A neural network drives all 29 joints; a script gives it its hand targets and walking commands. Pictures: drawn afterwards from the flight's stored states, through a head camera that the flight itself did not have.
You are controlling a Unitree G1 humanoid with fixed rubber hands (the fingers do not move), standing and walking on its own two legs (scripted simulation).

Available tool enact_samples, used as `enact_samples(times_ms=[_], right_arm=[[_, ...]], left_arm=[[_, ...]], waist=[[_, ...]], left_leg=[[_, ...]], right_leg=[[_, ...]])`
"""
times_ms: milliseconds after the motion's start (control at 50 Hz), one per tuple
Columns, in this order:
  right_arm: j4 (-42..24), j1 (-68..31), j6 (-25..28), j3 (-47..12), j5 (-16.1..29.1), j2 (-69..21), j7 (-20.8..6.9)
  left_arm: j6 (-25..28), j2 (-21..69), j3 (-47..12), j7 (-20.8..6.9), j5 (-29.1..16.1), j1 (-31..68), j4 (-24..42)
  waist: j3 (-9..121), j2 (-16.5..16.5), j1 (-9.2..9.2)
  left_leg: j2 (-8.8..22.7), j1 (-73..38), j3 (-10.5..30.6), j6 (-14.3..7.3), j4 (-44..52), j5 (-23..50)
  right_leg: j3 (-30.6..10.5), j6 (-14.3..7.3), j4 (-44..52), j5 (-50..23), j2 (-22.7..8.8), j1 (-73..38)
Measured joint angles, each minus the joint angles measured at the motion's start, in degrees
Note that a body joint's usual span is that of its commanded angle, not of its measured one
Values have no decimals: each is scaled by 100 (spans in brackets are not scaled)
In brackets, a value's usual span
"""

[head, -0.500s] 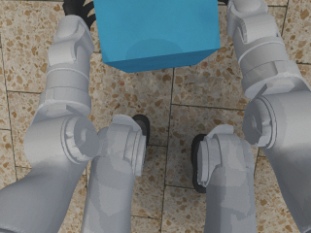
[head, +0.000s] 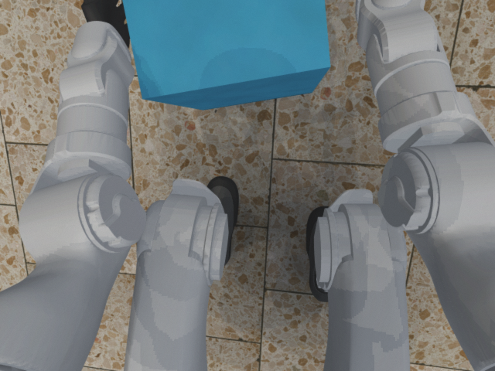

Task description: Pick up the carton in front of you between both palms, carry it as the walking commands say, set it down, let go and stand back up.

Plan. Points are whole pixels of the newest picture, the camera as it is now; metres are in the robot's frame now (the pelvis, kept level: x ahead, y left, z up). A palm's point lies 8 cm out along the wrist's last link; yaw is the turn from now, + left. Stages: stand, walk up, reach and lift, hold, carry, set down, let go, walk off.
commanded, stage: set down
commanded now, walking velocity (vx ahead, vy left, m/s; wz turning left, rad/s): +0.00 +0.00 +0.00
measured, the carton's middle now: (237, 23) +0.53 +0.07 -0.24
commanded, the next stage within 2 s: let go in 1.32 s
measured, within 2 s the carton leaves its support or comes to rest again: neither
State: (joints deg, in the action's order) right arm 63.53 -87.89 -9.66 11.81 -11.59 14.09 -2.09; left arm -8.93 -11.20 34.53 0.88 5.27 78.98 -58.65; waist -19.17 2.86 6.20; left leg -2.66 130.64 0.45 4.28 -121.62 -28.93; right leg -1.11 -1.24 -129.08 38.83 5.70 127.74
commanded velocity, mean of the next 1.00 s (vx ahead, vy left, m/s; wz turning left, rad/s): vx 0.00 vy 0.00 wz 0.00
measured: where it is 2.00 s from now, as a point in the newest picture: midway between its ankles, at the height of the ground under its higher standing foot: (270, 253)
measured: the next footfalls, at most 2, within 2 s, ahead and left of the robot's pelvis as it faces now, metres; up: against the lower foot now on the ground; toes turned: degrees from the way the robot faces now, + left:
none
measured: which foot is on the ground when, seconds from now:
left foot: down 0.00-1.00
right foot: down 0.00-1.00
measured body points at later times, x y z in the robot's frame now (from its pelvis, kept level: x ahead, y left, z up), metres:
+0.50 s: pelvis +0.00 +0.01 +0.02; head +0.36 -0.01 +0.28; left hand +0.52 +0.23 -0.12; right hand +0.60 -0.13 -0.12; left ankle +0.13 +0.13 -0.34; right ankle +0.08 -0.10 -0.34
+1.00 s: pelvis +0.01 +0.01 +0.15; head +0.35 +0.00 +0.45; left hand +0.51 +0.24 +0.04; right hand +0.61 -0.15 +0.04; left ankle +0.13 +0.13 -0.34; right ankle +0.08 -0.10 -0.34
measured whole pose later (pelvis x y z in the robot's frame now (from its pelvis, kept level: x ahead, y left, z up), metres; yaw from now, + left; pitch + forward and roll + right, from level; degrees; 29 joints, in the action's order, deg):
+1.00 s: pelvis +0.01 +0.01 +0.15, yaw -1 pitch +48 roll +2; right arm 57.9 -78.5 -12.9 5.5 1.1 26.0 -2.2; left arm -11.9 -7.6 20.7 8.7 -5.1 62.6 -39.3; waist 0.1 -1.3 8.4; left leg -2.3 115.6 1.0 1.8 -91.2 -23.3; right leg -2.4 0.0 -96.6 31.6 4.5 112.7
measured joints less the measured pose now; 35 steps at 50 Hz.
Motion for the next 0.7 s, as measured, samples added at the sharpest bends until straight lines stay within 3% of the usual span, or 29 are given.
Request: enact_samples(times_ms=[60, 160, 260, 320, 520, 700], right_arm=[[159, -25, 132, -266, 170, 191, 119], [396, 33, 313, -1022, 1081, 863, 445], [378, 2, 371, -1732, 2011, 1425, 382], [348, -134, 347, -1941, 2294, 1530, 331], [-236, 148, 8, -1406, 1888, 1300, 435], [-51, 436, -112, -898, 1578, 1260, 221]], left_arm=[[208, -19, -157, 55, -124, 64, -227], [587, -186, -811, 410, -804, 64, -659], [764, -313, -1228, 543, -1298, 6, -724], [768, -299, -1348, 593, -1393, -61, -507], [277, -39, -1683, 856, -1553, -713, 996], [-26, 216, -1565, 917, -1233, -1023, 1241]], waist=[[-156, 17, 42], [-365, 23, 27], [-346, -101, 15], [-253, -183, 56], [472, -270, 136], [1283, -368, 173]], left_leg=[[5, -73, -27, 6, -16, 8], [17, -154, -90, -44, -12, 29], [83, -130, -126, -113, -26, 22], [121, -93, -130, -137, -5, 22], [-13, -157, -58, -156, 517, 157], [-38, -556, 54, -183, 1456, 292]], right_leg=[[-28, 25, -31, -5, 5, -63], [-89, 70, -46, -12, 7, -141], [-108, 103, -42, -24, 36, -107], [-110, 118, -1, -54, 64, -58], [-67, 100, 548, -115, -89, -210], [-23, 99, 1587, -318, -141, -630]])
